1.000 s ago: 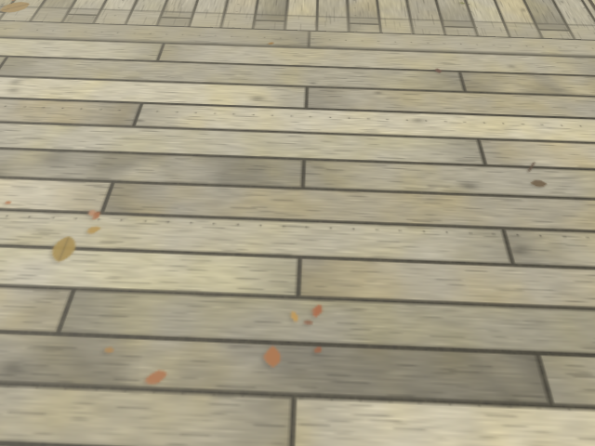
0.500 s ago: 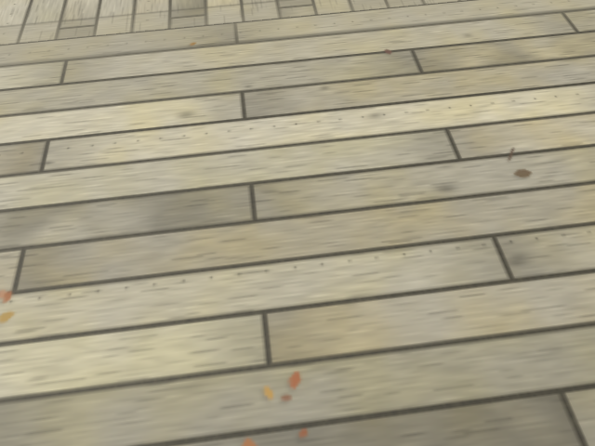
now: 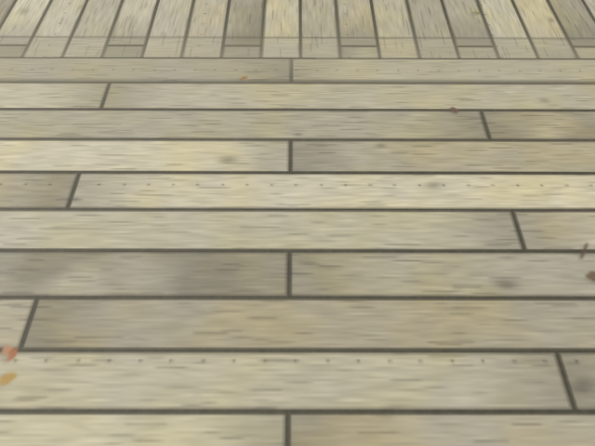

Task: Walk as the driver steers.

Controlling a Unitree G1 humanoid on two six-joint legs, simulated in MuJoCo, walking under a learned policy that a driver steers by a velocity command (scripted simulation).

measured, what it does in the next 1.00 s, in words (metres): walks ahead, turning right: left foot, then right foot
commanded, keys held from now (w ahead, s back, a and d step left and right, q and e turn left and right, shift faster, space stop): w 0.36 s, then w+e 0.64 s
